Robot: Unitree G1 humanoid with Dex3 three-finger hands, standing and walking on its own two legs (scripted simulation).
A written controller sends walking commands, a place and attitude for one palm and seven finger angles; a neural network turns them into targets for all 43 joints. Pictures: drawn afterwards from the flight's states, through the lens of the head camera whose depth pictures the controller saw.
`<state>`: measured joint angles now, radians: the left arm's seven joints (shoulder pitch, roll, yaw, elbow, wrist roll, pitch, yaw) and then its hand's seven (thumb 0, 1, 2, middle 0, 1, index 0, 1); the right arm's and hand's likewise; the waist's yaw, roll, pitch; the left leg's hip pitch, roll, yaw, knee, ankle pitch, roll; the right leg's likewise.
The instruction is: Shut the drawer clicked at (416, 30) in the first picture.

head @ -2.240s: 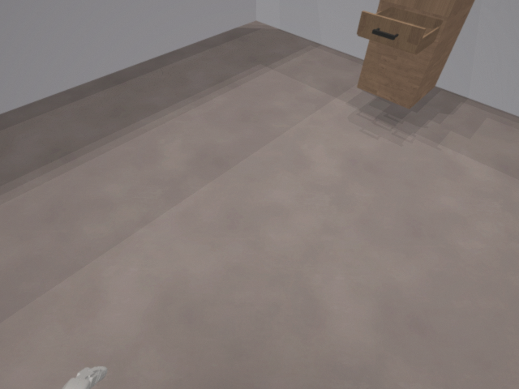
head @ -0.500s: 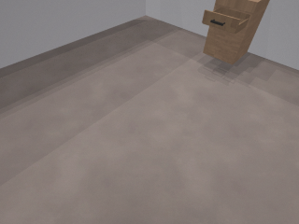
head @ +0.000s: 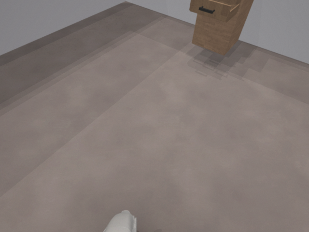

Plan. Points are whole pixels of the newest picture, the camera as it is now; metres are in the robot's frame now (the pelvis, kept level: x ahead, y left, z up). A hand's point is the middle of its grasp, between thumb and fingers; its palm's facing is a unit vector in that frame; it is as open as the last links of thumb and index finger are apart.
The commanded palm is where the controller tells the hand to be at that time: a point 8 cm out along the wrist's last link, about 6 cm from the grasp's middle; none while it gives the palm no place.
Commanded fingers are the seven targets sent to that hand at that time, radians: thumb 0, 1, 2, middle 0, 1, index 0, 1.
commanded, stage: walk to a spot facing it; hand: left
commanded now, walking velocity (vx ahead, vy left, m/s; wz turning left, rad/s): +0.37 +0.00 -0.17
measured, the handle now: (207, 9) +1.94 -0.29 -0.23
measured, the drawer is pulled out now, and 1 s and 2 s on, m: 0.26 0.26 0.26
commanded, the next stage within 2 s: none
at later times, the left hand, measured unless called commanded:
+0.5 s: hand (99, 167) +0.33 +0.23 -0.16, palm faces -0.10 -0.98 -0.18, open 7.4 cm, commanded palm none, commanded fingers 0.00 0.90 0.90 -0.20 -0.30 -0.20 -0.30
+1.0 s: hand (125, 133) +0.48 +0.17 -0.16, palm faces -0.10 -0.96 -0.24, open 7.2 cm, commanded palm none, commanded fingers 0.00 0.90 0.90 -0.20 -0.30 -0.20 -0.30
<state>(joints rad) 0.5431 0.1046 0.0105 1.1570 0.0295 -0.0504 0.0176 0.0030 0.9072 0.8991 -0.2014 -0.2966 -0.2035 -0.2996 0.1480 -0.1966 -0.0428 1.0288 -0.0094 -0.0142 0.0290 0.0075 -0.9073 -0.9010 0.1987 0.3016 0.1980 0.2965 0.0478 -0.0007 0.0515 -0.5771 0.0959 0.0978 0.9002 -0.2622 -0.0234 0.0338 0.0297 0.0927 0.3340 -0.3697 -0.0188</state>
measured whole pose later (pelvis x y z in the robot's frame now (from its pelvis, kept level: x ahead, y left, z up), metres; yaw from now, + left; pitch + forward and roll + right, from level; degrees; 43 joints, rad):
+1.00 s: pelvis +0.43 -0.02 +0.01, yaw -9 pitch -1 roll -1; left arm 0.30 0.17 0.06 1.09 0.02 -0.08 0.02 -0.03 0.94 0.90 -0.20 -0.30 -0.20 -0.30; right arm 0.23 -0.18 -0.07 1.04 -0.02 -0.03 0.00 0.01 -0.92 -0.90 0.20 0.30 0.20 0.30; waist -0.02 0.04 0.01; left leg -0.59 0.17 0.07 1.03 -0.20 -0.03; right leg -0.12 0.02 -0.17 0.39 -0.27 -0.06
